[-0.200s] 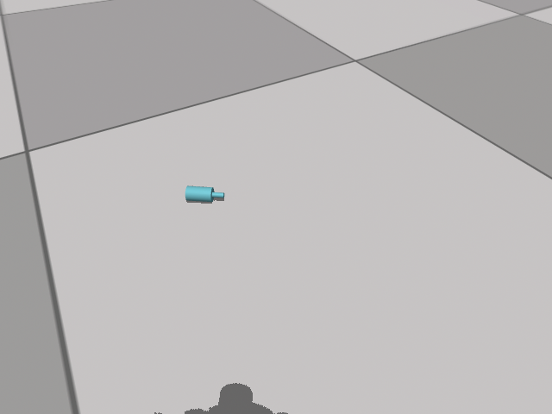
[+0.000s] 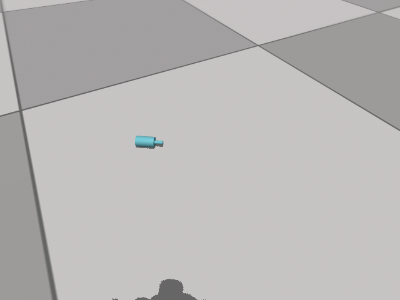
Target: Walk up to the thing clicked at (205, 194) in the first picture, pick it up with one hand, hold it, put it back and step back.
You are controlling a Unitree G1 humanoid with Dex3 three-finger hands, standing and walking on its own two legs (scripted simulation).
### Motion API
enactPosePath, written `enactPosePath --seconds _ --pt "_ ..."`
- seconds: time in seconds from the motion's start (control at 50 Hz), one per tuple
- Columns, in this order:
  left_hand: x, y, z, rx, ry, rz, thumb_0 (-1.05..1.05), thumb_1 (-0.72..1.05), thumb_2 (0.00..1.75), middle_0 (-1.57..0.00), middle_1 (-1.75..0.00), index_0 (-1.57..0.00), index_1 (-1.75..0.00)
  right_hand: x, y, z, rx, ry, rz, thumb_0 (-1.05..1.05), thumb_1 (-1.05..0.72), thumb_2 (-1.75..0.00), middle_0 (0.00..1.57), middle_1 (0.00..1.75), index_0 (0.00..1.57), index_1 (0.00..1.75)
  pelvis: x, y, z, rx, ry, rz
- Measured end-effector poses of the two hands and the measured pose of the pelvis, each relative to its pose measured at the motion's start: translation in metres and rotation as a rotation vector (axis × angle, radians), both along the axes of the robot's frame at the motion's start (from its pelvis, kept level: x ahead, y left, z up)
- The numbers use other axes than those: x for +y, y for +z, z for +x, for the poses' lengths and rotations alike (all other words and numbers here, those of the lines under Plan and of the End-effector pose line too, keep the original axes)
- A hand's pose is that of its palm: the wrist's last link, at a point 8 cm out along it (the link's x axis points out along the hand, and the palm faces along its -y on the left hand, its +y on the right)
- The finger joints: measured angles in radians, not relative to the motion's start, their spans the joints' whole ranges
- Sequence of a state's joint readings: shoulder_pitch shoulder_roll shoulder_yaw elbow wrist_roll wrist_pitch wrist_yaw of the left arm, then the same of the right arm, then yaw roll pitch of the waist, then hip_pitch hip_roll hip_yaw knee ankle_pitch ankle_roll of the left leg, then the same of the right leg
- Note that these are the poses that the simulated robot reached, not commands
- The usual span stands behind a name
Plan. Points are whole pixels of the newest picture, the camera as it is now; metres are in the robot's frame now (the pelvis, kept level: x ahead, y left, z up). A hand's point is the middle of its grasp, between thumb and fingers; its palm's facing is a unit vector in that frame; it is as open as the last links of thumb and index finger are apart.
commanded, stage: stand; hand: left
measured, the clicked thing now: (149, 141) +1.22 +0.38 -0.74
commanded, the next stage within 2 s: walk up in 0.92 s
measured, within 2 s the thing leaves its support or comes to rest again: neither
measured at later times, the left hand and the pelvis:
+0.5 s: hand out of the picture +0.07 +0.25 -0.16, palm faces -0.02 -0.94 -0.34, open 7.4 cm; pelvis +0.00 +0.00 +0.00, yaw +0 degrees
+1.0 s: hand out of the picture +0.08 +0.26 -0.15, palm faces +0.00 -0.94 -0.34, open 7.4 cm; pelvis +0.01 +0.01 +0.00, yaw +1 degrees
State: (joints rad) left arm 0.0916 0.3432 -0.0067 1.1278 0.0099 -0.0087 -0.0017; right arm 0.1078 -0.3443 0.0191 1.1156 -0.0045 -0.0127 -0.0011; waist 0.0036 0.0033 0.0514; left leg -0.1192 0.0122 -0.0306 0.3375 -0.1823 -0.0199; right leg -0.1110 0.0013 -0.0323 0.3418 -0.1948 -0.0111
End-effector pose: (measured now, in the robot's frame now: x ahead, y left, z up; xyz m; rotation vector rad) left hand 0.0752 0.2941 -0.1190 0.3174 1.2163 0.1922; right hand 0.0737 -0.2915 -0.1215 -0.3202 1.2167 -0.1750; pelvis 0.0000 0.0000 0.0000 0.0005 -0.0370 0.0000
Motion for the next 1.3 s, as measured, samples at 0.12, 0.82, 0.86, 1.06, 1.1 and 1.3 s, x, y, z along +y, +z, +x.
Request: enactPosePath --seconds 0.12,0.82,0.86,1.06,1.1,1.3 --pt "0.001 0.0 -0.003 0.006 0.004 0.004 0.01 0.9 0.89 -0.21 -0.3 -0.2 -0.3 0.0 0.0 0.002 -0.002 -0.001 0.002 0.01 -0.9 -0.9 0.21 0.3 0.21 0.3 0.0 0.0 0.0 0.001 0.001 -0.001" --pt "0.004 0.001 -0.001 0.013 0.005 0.005 0.01 0.9 0.89 -0.21 -0.3 -0.2 -0.3 -0.001 0.001 0.003 0.009 -0.007 -0.003 0.01 -0.9 -0.9 0.21 0.3 0.21 0.3 0.002 0.001 0.006 0.003 -0.003 -0.001" --pt "0.004 0.001 0.0 0.013 0.004 0.006 0.01 0.9 0.89 -0.21 -0.3 -0.2 -0.3 -0.001 0.001 0.002 0.008 -0.008 -0.004 0.01 -0.9 -0.9 0.21 0.3 0.21 0.3 0.002 0.001 0.006 0.003 -0.004 -0.001" --pt "0.031 0.007 -0.013 -0.039 0.038 0.021 0.01 0.9 0.89 -0.21 -0.3 -0.21 -0.3 -0.006 0.007 0.016 0.015 0.031 -0.011 0.01 -0.9 -0.9 0.21 0.3 0.21 0.3 0.014 -0.002 0.017 0.018 0.017 -0.009" --pt "0.045 0.009 -0.021 -0.013 0.052 0.037 0.01 0.9 0.89 -0.21 -0.3 -0.21 -0.3 -0.005 0.011 0.027 0.007 0.039 -0.02 0.01 -0.9 -0.9 0.21 0.3 0.21 0.3 0.022 -0.002 0.025 0.015 0.023 -0.016" --pt "0.132 -0.016 0.01 0.085 0.067 0.076 0.01 0.9 0.89 -0.21 -0.3 -0.2 -0.3 0.038 0.013 0.094 -0.089 0.037 -0.085 0.01 -0.9 -0.9 0.21 0.3 0.2 0.3 0.083 -0.027 0.087 -0.004 0.038 -0.005"
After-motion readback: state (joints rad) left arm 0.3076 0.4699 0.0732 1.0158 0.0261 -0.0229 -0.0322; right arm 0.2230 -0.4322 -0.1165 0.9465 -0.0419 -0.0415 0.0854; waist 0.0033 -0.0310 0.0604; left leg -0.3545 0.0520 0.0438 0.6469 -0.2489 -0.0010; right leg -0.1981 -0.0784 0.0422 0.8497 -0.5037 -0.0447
